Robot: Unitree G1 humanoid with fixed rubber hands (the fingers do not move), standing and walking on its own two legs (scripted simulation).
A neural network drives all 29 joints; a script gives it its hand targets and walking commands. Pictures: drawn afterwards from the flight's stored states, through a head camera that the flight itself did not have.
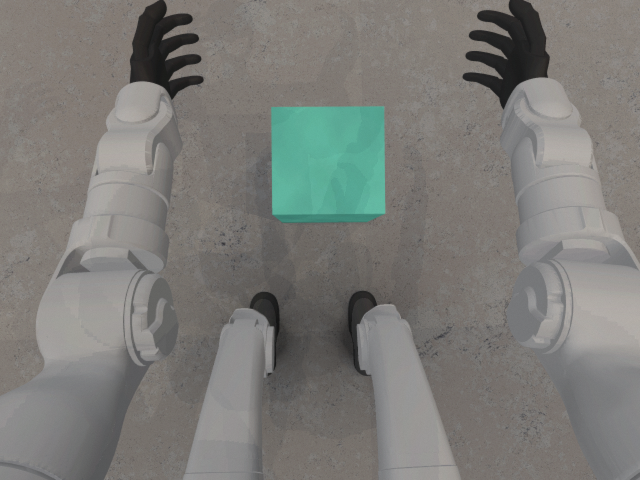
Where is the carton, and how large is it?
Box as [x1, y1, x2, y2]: [271, 106, 384, 222]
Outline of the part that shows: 383,106 271,107 272,214 282,222 367,221 383,214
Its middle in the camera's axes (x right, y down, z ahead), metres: +0.02 -0.16 +0.85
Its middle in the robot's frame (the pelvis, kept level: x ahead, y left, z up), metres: +0.51 -0.03 -0.52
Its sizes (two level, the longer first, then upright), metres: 0.210 0.200 0.250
